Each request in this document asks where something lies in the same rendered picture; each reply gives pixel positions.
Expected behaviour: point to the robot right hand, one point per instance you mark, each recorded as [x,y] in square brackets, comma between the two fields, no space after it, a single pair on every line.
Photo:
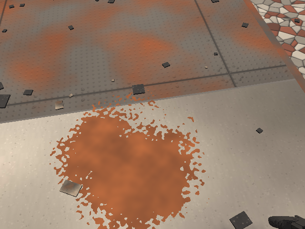
[286,222]

